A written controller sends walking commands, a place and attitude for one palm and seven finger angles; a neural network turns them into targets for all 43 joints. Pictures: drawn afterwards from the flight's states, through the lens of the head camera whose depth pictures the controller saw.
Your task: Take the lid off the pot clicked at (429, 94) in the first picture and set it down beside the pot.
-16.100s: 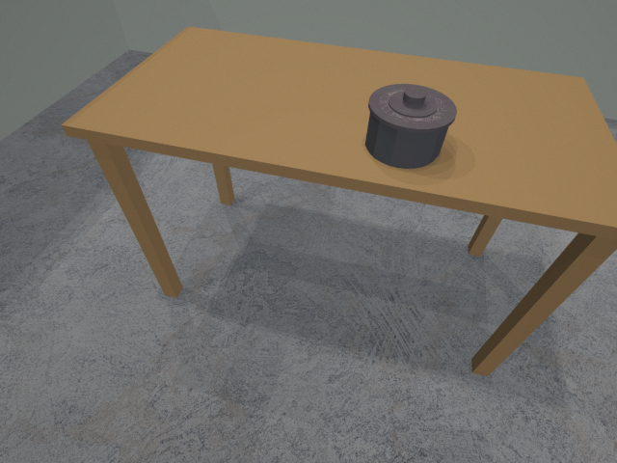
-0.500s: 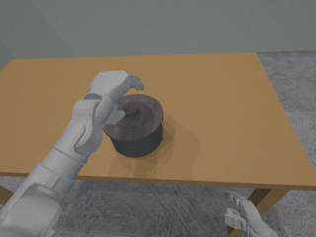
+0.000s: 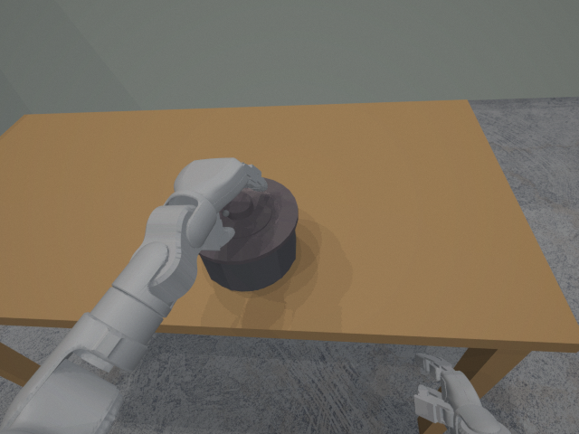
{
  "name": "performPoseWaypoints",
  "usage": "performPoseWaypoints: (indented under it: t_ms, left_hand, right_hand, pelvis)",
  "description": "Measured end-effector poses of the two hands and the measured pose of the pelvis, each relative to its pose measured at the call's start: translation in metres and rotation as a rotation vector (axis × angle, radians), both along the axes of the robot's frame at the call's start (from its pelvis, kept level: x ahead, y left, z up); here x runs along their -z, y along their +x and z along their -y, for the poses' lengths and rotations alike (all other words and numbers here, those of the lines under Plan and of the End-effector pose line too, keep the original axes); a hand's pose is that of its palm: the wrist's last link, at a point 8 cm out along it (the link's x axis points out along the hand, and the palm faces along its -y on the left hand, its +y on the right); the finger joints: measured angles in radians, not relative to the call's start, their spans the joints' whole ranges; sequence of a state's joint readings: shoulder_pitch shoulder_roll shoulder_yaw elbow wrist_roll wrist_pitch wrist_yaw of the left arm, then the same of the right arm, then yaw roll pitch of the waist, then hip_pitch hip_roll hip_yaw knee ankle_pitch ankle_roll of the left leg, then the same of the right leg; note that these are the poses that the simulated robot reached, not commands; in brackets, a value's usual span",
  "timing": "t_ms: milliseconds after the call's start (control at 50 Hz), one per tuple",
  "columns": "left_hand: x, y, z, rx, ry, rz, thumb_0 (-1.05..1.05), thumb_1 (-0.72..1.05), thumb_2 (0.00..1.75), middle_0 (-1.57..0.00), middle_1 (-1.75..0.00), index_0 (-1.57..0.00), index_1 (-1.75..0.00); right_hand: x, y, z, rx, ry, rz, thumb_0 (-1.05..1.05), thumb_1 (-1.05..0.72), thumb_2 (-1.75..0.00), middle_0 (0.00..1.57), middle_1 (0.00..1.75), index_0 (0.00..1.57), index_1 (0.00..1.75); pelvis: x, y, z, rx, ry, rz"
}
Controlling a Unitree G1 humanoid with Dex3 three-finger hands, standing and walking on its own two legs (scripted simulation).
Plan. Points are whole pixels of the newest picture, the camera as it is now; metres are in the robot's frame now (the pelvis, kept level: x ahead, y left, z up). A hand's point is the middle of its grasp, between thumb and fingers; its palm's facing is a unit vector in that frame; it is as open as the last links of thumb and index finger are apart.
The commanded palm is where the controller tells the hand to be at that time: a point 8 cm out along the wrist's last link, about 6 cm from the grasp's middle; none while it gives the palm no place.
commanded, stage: lower the open fingers around the knob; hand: left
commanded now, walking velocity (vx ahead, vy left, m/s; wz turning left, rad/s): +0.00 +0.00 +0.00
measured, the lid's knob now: (238, 206) +0.41 +0.11 +0.11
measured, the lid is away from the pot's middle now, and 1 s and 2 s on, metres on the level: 0.01 0.01 0.01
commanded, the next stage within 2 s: close the fingers and squeeze the knob in 0.04 s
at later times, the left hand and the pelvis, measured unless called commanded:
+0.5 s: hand (228, 215) +0.38 +0.11 +0.13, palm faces -0.17 -0.12 -0.98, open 9.2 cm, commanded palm +0.35 +0.13 +0.19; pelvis +0.00 +0.00 +0.00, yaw +0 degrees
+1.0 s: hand (224, 211) +0.38 +0.12 +0.13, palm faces -0.16 -0.14 -0.98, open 7.7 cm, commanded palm +0.35 +0.13 +0.19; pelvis +0.00 +0.00 +0.00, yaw -1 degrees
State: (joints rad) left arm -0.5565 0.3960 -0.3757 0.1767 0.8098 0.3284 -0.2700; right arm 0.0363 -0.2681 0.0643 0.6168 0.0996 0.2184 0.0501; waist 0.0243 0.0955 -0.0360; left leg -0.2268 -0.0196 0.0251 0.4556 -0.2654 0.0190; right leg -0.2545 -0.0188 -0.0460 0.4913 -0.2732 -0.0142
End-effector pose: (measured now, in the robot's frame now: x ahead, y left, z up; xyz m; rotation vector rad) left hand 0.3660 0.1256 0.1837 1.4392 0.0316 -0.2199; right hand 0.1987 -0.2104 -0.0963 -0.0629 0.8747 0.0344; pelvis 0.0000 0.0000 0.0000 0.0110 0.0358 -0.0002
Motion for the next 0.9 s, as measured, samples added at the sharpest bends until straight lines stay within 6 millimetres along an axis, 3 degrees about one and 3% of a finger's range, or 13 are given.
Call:
performPoseWaypoints:
  t_ms: [60,160,520,760,900]
  left_hand:
    - [0.005,0.004,-0.005,-0.028,-0.016,-0.019,0.00,-0.33,1.51,-0.82,-0.07,-0.84,-0.08]
    - [0.001,-0.008,0.008,0.036,-0.030,0.002,0.00,-0.33,1.51,-0.83,-0.08,-0.84,-0.08]
    - [0.001,-0.001,0.002,-0.007,-0.010,0.000,0.00,-0.18,1.40,-0.89,-0.08,-0.91,-0.08]
    - [0.001,0.004,-0.003,-0.014,-0.027,0.009,0.00,-0.02,1.30,-0.81,-0.38,-0.86,-0.40]
    - [0.001,0.004,-0.004,-0.009,-0.023,0.010,-0.01,0.01,1.30,-0.80,-0.41,-0.89,-0.44]
  right_hand:
    - [-0.001,-0.003,0.002,0.011,0.002,0.000,0.01,-0.91,-0.90,0.20,0.30,0.20,0.30]
    - [0.000,-0.004,0.004,0.009,0.010,0.006,0.01,-0.91,-0.90,0.20,0.30,0.20,0.30]
    - [0.001,-0.010,0.006,0.024,-0.003,-0.013,0.01,-0.91,-0.90,0.20,0.30,0.20,0.30]
    - [-0.003,-0.010,0.010,0.035,-0.020,-0.006,0.01,-0.91,-0.90,0.20,0.30,0.20,0.30]
    - [-0.002,-0.010,0.009,0.037,-0.021,-0.010,0.01,-0.91,-0.90,0.20,0.30,0.20,0.30]
  pelvis:
    - [0.000,-0.001,0.001,0.008,0.002,-0.002]
    - [0.000,0.000,0.000,0.002,0.000,0.001]
    - [-0.001,-0.004,0.003,0.009,0.002,0.002]
    - [-0.001,-0.003,0.002,0.016,0.001,-0.003]
    - [-0.001,-0.001,-0.001,0.014,-0.001,-0.006]
